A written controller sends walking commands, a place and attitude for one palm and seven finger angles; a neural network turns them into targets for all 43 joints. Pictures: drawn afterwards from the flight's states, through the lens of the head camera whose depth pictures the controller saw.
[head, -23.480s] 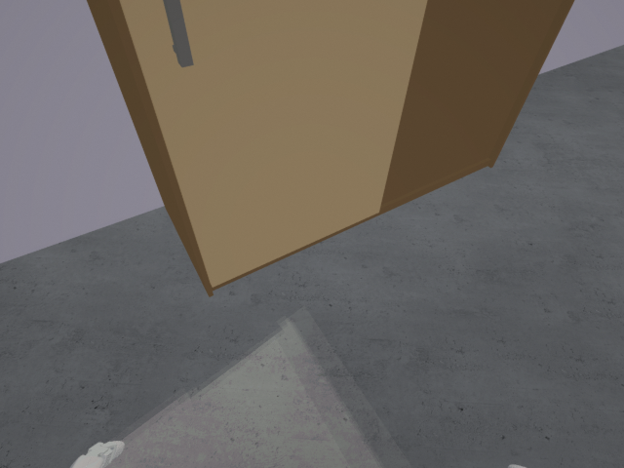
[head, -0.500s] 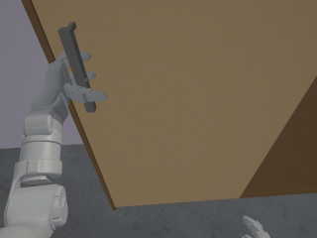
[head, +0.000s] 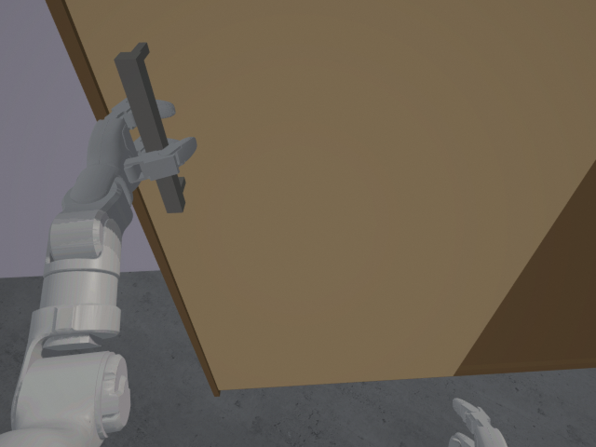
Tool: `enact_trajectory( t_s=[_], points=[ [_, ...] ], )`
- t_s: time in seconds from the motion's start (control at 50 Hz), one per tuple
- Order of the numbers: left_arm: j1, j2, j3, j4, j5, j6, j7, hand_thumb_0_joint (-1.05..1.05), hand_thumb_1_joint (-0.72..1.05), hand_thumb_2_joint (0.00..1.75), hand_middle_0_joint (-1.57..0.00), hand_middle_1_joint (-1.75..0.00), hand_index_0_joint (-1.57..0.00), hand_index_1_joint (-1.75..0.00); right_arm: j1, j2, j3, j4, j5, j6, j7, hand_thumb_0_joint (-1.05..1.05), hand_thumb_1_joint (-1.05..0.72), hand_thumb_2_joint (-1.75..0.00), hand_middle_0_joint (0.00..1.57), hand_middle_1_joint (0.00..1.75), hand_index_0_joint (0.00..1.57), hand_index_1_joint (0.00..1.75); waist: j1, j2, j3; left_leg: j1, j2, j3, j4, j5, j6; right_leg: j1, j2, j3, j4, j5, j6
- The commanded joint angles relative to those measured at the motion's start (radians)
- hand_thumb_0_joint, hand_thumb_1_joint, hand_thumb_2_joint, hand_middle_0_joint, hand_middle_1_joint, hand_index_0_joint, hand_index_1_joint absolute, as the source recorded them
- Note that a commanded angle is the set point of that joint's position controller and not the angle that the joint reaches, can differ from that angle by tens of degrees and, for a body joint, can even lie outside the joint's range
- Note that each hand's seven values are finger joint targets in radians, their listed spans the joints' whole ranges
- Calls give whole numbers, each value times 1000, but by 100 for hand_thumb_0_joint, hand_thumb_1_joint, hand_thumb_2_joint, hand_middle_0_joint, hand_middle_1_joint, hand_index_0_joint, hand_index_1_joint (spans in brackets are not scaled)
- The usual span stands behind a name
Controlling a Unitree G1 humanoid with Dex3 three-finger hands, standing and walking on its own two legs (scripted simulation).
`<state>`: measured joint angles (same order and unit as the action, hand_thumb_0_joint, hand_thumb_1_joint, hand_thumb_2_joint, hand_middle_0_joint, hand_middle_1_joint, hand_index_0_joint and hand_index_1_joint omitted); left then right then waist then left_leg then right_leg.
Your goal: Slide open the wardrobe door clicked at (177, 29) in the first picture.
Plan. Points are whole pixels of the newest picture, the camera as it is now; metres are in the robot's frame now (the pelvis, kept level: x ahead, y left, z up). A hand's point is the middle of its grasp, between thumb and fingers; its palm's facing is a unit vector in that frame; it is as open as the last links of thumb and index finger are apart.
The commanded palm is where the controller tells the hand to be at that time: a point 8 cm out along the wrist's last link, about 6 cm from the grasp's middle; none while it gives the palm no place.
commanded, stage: grip the handle and tug to test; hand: left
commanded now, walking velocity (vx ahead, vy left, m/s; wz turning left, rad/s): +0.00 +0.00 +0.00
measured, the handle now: (160, 135) +0.45 +0.23 +0.23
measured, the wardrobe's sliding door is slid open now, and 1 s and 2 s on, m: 0.00 0.00 0.09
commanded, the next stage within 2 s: tug the door sideways, standing still in 0.88 s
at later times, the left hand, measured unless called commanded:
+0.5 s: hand (166, 152) +0.40 +0.20 +0.23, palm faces +0.18 -0.98 -0.01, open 5.9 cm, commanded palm +0.36 +0.24 +0.23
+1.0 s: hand (167, 154) +0.39 +0.20 +0.23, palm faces +0.16 -0.99 -0.01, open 6.1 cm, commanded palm +0.36 +0.25 +0.23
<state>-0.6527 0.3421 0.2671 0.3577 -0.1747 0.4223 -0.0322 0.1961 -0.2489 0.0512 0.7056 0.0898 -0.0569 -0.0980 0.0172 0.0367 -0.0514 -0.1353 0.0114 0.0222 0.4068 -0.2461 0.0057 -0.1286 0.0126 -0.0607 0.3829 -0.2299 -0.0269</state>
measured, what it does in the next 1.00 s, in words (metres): stands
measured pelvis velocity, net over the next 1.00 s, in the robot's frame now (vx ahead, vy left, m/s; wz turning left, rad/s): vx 0.03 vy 0.00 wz -0.03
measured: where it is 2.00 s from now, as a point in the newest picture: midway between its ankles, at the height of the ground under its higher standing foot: outside the picture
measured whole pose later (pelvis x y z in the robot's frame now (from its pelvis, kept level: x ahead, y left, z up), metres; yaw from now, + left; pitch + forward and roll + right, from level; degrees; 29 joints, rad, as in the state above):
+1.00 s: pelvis +0.03 +0.00 +0.00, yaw -2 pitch +0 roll +0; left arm -0.43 0.32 0.33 0.00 -0.21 0.54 -0.03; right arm 0.16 -0.25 0.05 0.65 0.09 -0.02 -0.08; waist 0.01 0.05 -0.08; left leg -0.10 0.01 0.05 0.40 -0.29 0.01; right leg -0.11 0.02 -0.03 0.39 -0.27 -0.02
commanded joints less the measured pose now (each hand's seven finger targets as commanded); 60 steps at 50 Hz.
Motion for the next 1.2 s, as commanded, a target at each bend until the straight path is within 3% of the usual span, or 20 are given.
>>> enact_trajectory(
  t_s=[0.0,0.04,0.12,0.24,0.28,0.32,0.4,0.46,0.5,0.56,0.66,0.76,0.84,0.86,0.94,0.96,1.0,1.04,1.12,1.18],
  points=[
    [-483,148,-13,-269,-19,-65,-15,0,81,86,-44,-139,-44,-139,-138,-126,-47,-153,-3,-49,-11,0,-90,-90,20,30,20,30,-8,27,-257,121,-4,-36,-6,359,23,45,7,25,-18,325,-12],
    [-497,167,3,-273,-17,-63,-12,0,90,90,-45,-140,-45,-140,-134,-127,-49,-148,-4,-48,-12,0,-90,-90,20,30,20,30,-13,0,-271,127,-2,-39,-5,370,24,47,8,23,-15,339,-11],
    [-488,144,-11,-348,-21,-67,-13,0,90,90,-45,-140,-45,-140,-147,-122,-50,-162,-5,-49,-9,0,-90,-90,20,30,20,30,-4,36,-312,151,-3,-39,1,425,21,70,5,24,-5,383,-14],
    [-454,165,11,-307,-23,-45,-16,0,90,90,-45,-140,-45,-140,-147,-127,-47,-153,-5,-39,-13,0,-90,-90,20,30,20,30,-6,-36,-273,124,-4,-34,-3,398,26,67,7,21,-7,384,-8],
    [-482,134,-16,-303,-25,-39,-20,0,90,90,-45,-140,-45,-140,-149,-122,-44,-151,-5,-41,-13,0,-90,-90,20,30,20,30,-13,-23,-255,122,-5,-37,-4,377,24,49,7,21,-12,362,-8],
    [-481,150,-5,-331,-21,-43,-18,0,90,90,-45,-140,-45,-140,-156,-124,-46,-158,-6,-41,-12,0,-90,-90,20,30,20,30,-3,20,-283,138,-6,-37,0,406,24,60,4,24,-7,375,-11],
    [-451,167,13,-318,-21,-34,-16,0,90,90,-45,-140,-45,-140,-149,-128,-46,-151,-11,-35,-12,0,-90,-90,20,30,20,30,1,16,-286,140,-7,-35,5,433,20,74,5,23,-3,405,-12],
    [-433,172,27,-324,-26,-32,-20,0,90,90,-45,-140,-45,-140,-151,-123,-45,-158,-8,-33,-12,0,-90,-90,20,30,20,30,2,-23,-293,127,-6,-33,4,440,22,89,4,19,3,427,-9],
    [-382,184,46,-348,-31,-36,-22,0,90,90,-45,-140,-45,-140,-158,-127,-47,-167,-9,-32,-10,0,-90,-90,20,30,20,30,17,-15,-304,130,-5,-32,4,449,21,103,3,20,6,435,-10],
    [-354,155,24,-383,-34,-31,-26,0,90,90,-45,-140,-45,-140,-174,-117,-43,-179,-5,-29,-7,0,-90,-90,20,30,20,30,16,8,-297,132,-5,-28,5,451,22,99,3,22,8,442,-9],
    [-283,170,48,-418,-40,-16,-28,0,90,90,-45,-140,-45,-140,-183,-120,-43,-190,-4,-23,-5,0,-90,-90,20,30,20,30,25,-11,-286,122,-3,-27,3,448,25,105,5,21,10,445,-7],
    [-221,128,32,-543,-47,2,-24,0,90,90,-45,-140,-45,-140,-195,-115,-46,-209,-5,-25,3,0,-90,-90,20,30,20,30,33,23,-331,161,2,-28,20,553,20,123,6,18,27,508,-6],
    [-85,172,97,-593,-56,28,-27,0,90,90,-45,-140,-45,-140,-202,-118,-46,-220,-6,-18,8,0,-90,-90,20,30,20,30,55,-15,-342,145,8,-25,26,618,18,155,5,13,45,573,-2],
    [-91,148,72,-610,-57,35,-33,0,90,90,-45,-140,-45,-140,-206,-117,-45,-221,-5,-17,9,0,-90,-90,20,30,20,30,49,-12,-328,143,6,-19,27,617,19,148,4,14,45,586,2],
    [-36,179,119,-631,-61,64,-28,0,90,90,-45,-140,-45,-140,-208,-119,-47,-222,-6,-14,13,0,-90,-90,20,30,20,30,57,1,-329,144,9,-19,40,667,15,149,5,13,56,609,2],
    [-53,166,104,-674,-64,68,-29,0,90,90,-45,-140,-45,-140,-209,-119,-45,-226,-8,-14,15,0,-90,-90,20,30,20,30,57,11,-348,151,7,-18,41,680,14,155,3,14,58,628,2],
    [-152,217,119,-567,-56,84,-24,0,90,90,-45,-140,-45,-140,-189,-136,-48,-191,-11,-5,5,0,-90,-90,20,30,20,30,34,-15,-286,132,5,-16,41,628,15,117,6,16,47,596,2],
    [-262,101,10,-534,-55,96,-19,0,90,90,-45,-140,-45,-140,-189,-118,-46,-184,-5,-14,6,0,-90,-90,20,30,20,30,1,-13,-248,139,8,-24,44,592,14,64,9,11,33,530,2],
    [-318,51,-42,-559,-38,104,7,0,90,90,-45,-140,-45,-140,-182,-116,-52,-175,-8,-20,5,0,-90,-90,20,30,20,30,-5,46,-305,183,6,-35,61,662,4,62,6,12,40,544,-4],
    [-358,-7,-95,-551,-30,99,16,0,90,90,-45,-140,-45,-140,-182,-109,-53,-166,-11,-21,7,0,-90,-90,20,30,20,30,-14,30,-318,199,7,-44,66,664,-4,52,7,7,43,533,-4]
  ],
)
